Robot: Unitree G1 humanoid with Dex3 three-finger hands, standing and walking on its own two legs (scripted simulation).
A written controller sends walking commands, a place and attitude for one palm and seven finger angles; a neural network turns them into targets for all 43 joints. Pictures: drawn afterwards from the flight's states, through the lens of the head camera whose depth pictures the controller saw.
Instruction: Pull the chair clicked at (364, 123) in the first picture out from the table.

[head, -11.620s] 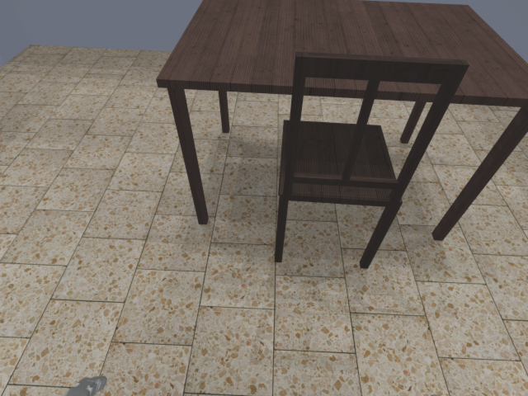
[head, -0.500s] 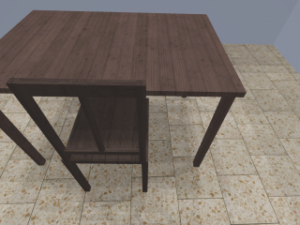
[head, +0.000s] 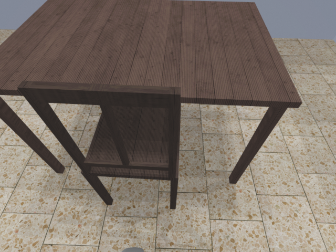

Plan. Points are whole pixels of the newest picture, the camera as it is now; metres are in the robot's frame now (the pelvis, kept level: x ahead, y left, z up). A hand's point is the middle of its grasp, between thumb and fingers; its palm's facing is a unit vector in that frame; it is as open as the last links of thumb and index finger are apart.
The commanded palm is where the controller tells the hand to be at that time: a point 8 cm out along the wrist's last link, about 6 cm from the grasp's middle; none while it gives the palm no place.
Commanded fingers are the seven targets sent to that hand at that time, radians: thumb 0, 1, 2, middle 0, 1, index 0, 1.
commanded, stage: come to a stop and stand still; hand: left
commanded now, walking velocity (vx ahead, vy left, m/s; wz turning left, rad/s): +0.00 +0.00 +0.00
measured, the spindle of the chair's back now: (117, 138) +0.44 +0.20 -0.07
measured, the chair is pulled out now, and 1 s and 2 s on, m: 0.00 0.00 0.00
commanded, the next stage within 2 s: look again from close up in 0.82 s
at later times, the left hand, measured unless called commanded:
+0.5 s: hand out of the picture -0.07 +0.19 -0.16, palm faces +0.00 -0.98 -0.20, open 7.4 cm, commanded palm none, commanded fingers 0.00 0.90 0.90 -0.20 -0.30 -0.20 -0.30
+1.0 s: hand out of the picture -0.05 +0.17 -0.17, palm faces -0.04 -0.99 -0.17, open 7.4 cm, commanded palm none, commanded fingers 0.00 0.90 0.90 -0.20 -0.30 -0.20 -0.30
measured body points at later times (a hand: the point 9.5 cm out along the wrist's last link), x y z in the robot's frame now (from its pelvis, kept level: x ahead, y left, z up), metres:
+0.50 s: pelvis -0.04 +0.02 +0.01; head -0.03 +0.01 +0.46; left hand -0.07 +0.24 -0.15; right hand -0.02 -0.21 -0.16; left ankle +0.00 +0.13 -0.73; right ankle -0.08 -0.08 -0.73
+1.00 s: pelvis -0.04 +0.02 +0.00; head -0.02 +0.02 +0.45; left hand -0.05 +0.23 -0.16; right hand -0.08 -0.18 -0.16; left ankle +0.00 +0.13 -0.73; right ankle -0.08 -0.08 -0.73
